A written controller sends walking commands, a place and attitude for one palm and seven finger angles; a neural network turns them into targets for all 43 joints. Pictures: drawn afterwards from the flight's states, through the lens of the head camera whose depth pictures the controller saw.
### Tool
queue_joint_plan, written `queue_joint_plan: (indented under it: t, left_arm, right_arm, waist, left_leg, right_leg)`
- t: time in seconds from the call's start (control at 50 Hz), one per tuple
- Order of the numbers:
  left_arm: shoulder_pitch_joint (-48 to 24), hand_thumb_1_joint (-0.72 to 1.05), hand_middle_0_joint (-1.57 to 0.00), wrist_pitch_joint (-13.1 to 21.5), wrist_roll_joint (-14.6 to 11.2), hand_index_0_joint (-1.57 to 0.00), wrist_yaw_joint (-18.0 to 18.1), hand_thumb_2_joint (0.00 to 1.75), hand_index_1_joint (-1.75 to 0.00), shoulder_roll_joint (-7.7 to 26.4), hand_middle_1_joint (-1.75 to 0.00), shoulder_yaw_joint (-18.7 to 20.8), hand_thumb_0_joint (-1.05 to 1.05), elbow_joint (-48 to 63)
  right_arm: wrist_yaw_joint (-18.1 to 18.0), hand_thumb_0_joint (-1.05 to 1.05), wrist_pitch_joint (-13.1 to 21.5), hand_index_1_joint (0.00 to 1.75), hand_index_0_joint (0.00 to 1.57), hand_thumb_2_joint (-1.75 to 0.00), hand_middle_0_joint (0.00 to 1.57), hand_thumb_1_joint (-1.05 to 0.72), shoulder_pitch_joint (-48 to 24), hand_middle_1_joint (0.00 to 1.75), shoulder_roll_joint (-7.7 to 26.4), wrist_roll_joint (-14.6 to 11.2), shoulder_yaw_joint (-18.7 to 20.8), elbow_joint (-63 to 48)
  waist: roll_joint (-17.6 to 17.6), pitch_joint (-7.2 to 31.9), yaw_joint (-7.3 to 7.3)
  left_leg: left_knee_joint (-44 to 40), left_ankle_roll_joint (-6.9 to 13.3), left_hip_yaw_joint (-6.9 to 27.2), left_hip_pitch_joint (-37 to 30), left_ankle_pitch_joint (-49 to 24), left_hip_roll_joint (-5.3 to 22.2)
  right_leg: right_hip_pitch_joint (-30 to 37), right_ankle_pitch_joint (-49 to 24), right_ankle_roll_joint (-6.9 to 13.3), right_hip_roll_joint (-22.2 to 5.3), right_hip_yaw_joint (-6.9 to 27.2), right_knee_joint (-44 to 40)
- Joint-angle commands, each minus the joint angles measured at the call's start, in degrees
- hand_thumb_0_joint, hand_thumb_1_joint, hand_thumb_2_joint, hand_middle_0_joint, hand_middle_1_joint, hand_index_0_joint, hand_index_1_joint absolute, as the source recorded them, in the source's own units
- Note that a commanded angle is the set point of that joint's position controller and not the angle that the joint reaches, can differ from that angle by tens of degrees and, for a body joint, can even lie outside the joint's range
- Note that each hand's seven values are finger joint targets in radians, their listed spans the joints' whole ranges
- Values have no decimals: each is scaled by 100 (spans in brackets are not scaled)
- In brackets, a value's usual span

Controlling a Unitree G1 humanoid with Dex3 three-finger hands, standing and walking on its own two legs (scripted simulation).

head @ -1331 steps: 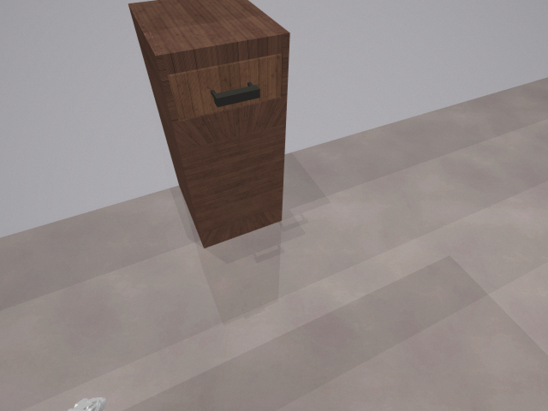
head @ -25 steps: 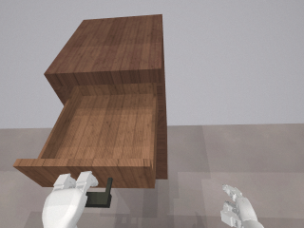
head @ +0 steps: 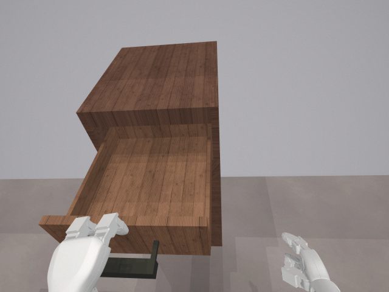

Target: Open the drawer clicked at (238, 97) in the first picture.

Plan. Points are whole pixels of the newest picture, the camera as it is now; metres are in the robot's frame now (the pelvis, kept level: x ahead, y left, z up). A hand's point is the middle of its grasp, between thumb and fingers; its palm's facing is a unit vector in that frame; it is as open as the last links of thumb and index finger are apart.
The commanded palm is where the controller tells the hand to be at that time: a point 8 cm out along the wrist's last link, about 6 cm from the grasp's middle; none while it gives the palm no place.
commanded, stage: lift the hand off the handle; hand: left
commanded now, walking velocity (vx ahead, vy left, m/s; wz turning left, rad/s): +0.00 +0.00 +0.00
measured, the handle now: (125, 255) +0.19 +0.18 -0.01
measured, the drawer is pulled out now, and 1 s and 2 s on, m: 0.30 0.30 0.30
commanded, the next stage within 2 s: draw the hand back to the body in 0.62 s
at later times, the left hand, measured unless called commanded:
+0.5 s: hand (84, 235) +0.17 +0.20 +0.14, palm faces +0.16 -0.20 -0.97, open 13.8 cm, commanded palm +0.12 +0.20 +0.20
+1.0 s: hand (71, 233) +0.17 +0.22 +0.14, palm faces +0.14 -0.17 -0.97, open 13.8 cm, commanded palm +0.12 +0.22 +0.20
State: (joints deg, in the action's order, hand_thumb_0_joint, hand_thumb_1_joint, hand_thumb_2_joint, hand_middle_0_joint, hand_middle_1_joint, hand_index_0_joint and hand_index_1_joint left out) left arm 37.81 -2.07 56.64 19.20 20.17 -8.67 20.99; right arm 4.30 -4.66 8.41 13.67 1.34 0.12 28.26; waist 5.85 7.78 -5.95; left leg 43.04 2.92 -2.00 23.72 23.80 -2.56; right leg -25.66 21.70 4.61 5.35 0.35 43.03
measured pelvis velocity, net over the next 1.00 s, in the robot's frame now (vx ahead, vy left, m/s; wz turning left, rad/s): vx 0.00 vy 0.02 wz -0.02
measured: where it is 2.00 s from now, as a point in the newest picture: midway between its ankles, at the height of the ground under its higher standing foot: outside the picture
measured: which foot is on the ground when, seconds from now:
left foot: down 0.00-1.00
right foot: down 0.00-1.00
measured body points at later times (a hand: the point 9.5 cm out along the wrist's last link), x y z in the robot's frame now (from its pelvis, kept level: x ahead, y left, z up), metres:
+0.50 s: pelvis +0.00 +0.02 +0.01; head -0.02 -0.03 +0.46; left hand +0.15 +0.21 +0.19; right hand +0.24 -0.17 -0.06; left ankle -0.02 +0.09 -0.71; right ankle +0.00 -0.07 -0.71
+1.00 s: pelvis +0.00 +0.02 +0.02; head -0.03 -0.03 +0.47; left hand +0.15 +0.23 +0.19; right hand +0.23 -0.17 -0.05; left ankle -0.02 +0.09 -0.71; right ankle +0.00 -0.07 -0.71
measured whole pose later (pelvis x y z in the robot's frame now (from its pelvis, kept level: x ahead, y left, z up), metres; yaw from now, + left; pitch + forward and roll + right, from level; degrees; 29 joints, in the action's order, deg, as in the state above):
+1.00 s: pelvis +0.00 +0.02 +0.02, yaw -1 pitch -2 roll -1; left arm 33.4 -9.6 50.8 6.1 25.3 -4.3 35.1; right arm 4.6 -8.5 7.2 14.8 -1.6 -3.0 27.5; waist 7.8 3.8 -6.5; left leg 32.5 4.0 -2.7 11.8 19.4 -2.5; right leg -13.0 16.1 3.1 5.4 2.0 30.8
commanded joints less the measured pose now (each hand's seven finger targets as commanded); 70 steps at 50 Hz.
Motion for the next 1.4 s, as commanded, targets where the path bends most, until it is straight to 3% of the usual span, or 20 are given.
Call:
queue_joint_plan:
  t: [0.0,0.08,0.1,0.14,0.32,0.5,0.58,0.7,0.76,0.78,0.86,1.02,1.08,1.14,1.28,1.3,1.32,1.34,1.36,1.38]
  left_arm:
    - [-500,-50,-30,21,2,-30,134,30,-120,666,-120,579,0,1704]
    - [-332,-50,-30,-74,-16,-30,-41,30,-120,728,-120,617,0,1895]
    - [-463,-50,-30,-103,-68,-30,-91,30,-120,745,-120,641,0,1856]
    - [-305,-50,-30,-182,-106,-30,-221,30,-120,770,-120,653,0,1896]
    - [-436,-50,-30,-471,-183,-30,-671,30,-120,867,-120,558,0,2414]
    - [-807,-50,-30,-719,-401,-30,-943,30,-120,1028,-120,717,0,2842]
    - [-592,-50,-30,-785,-429,-30,-1157,30,-120,851,-120,558,0,2533]
    - [-1117,-50,-30,-695,-322,-30,-1114,30,-120,984,-120,637,0,2727]
    - [-983,-50,-30,-674,-300,-30,-1025,30,-120,1169,-120,908,0,2722]
    - [-908,-50,-30,-678,-253,-30,-1047,30,-120,1043,-120,782,0,2671]
    - [-789,-50,-30,-675,-449,-30,-1028,30,-120,1238,-120,1107,0,2643]
    - [-836,-50,-30,-607,-550,-30,-1184,30,-120,1378,-120,1231,0,2379]
    - [-897,-50,-30,-552,-540,-30,-1205,30,-120,1428,-120,1295,0,2520]
    - [-874,-50,-30,-438,-615,-30,-1177,30,-120,1548,-120,1472,0,2468]
    - [-723,-50,-30,-370,-744,-30,-1193,30,-120,1716,-120,1800,0,2331]
    - [-790,-50,-30,-346,-787,-30,-1198,30,-120,1778,-120,1875,0,2228]
    - [-1007,-47,-30,270,-5171,-30,-1378,32,-118,-672,-118,1227,0,2228]
    - [-548,-43,-29,557,-5340,-29,-1333,33,-115,209,-115,1784,0,1873]
    - [-290,-40,-29,723,-5699,-29,-1277,34,-113,534,-113,2290,0,2041]
    - [-596,-36,-29,931,-5777,-29,-1275,36,-111,484,-111,2152,0,2521]
  right_arm:
    - [0,0,286,30,20,-90,20,-90,-989,30,417,-77,100,-1062]
    - [16,0,276,30,20,-90,20,-90,-960,30,400,-91,56,-1135]
    - [13,0,250,30,20,-90,20,-90,-1008,30,402,-134,53,-1083]
    - [31,0,235,30,20,-90,20,-90,-1025,30,402,-173,30,-1118]
    - [70,0,92,30,20,-90,20,-90,-1061,30,428,-222,-71,-1221]
    - [96,0,-34,30,20,-90,20,-90,-1312,30,459,-353,-123,-1254]
    - [124,0,-50,30,20,-90,20,-90,-1245,30,430,-351,-134,-1226]
    - [87,0,-90,30,20,-90,20,-90,-1334,30,481,-327,-154,-1237]
    - [67,0,-60,30,20,-90,20,-90,-1433,30,502,-339,-171,-1271]
    - [86,0,-59,30,20,-90,20,-90,-1265,30,459,-288,-158,-1227]
    - [45,0,-38,30,20,-90,20,-90,-1461,30,502,-363,-145,-1229]
    - [-79,0,-53,30,20,-90,20,-90,-1272,30,549,-300,-95,-1095]
    - [-107,0,-1,30,20,-90,20,-90,-1209,30,565,-293,-112,-1120]
    - [-151,0,6,30,20,-90,20,-90,-1211,30,595,-299,-96,-1128]
    - [-226,0,51,30,20,-90,20,-90,-1188,30,592,-292,-91,-1061]
    - [-246,0,46,30,20,-90,20,-90,-1213,30,616,-314,-81,-1005]
    - [-402,0,507,30,20,-90,20,-90,-816,30,86,-331,-80,-1210]
    - [-537,0,834,30,20,-90,20,-90,-694,30,289,-339,-45,-1041]
    - [-688,0,953,30,20,-90,20,-90,-740,30,343,-313,-55,-919]
    - [-759,0,1110,30,20,-90,20,-90,-617,30,339,-245,-112,-924]
  waist:
    - [-412,158,58]
    - [-449,241,-58]
    - [-584,88,11]
    - [-594,105,-37]
    - [-367,4,-133]
    - [-412,-108,-86]
    - [-515,-235,-111]
    - [-272,-185,-93]
    - [-219,-50,-140]
    - [-311,-35,-152]
    - [-418,-116,-107]
    - [-358,-327,-82]
    - [-237,-143,-96]
    - [-422,-215,-81]
    - [-324,-120,-121]
    - [-382,-290,-63]
    - [-1057,-878,593]
    - [-1242,-703,446]
    - [-1221,-634,295]
    - [-841,-370,319]
  left_leg:
    - [-547,-12,375,-676,-1465,257]
    - [-617,-22,372,-822,-1618,298]
    - [-669,-30,376,-792,-1607,303]
    - [-741,-39,352,-828,-1721,323]
    - [-1087,-74,386,-1042,-1905,454]
    - [-1343,-97,454,-1196,-2051,535]
    - [-1425,-61,426,-1205,-2025,517]
    - [-1509,-103,437,-1213,-1951,548]
    - [-1470,-114,475,-1234,-1964,532]
    - [-1451,-94,438,-1217,-2014,506]
    - [-1447,-102,468,-1270,-2062,471]
    - [-1544,-61,412,-1295,-1891,400]
    - [-1532,-53,425,-1399,-1910,414]
    - [-1578,-68,424,-1397,-1923,390]
    - [-1616,-50,457,-1380,-1928,341]
    - [-1628,-76,457,-1400,-1927,354]
    - [-1662,119,496,-1831,-1447,419]
    - [-1763,81,589,-1819,-1293,555]
    - [-1840,26,583,-1763,-1335,533]
    - [-1853,23,491,-1796,-1507,427]
  right_leg:
    - [-48,-837,-36,-426,722,-1131]
    - [109,-926,-51,-424,716,-1199]
    - [133,-985,-58,-434,743,-1247]
    - [299,-1129,-85,-444,711,-1282]
    - [619,-999,-97,-401,573,-1440]
    - [927,-1157,-110,-431,609,-1588]
    - [1032,-1100,-128,-392,489,-1646]
    - [1078,-958,-83,-367,662,-1695]
    - [1194,-1040,-54,-347,794,-1704]
    - [1178,-1048,-54,-357,654,-1689]
    - [1238,-1338,-71,-380,841,-1794]
    - [1158,-1076,-104,-403,691,-2002]
    - [1168,-1045,-97,-423,690,-2000]
    - [1201,-1153,-122,-467,699,-2058]
    - [1355,-1267,-126,-466,586,-2069]
    - [1220,-1222,-131,-475,663,-2121]
    - [1249,-1265,-191,-394,4,-2121]
    - [1272,-991,-227,-437,80,-2020]
    - [1357,-950,-249,-461,92,-2170]
    - [1578,-1181,-257,-544,51,-2186]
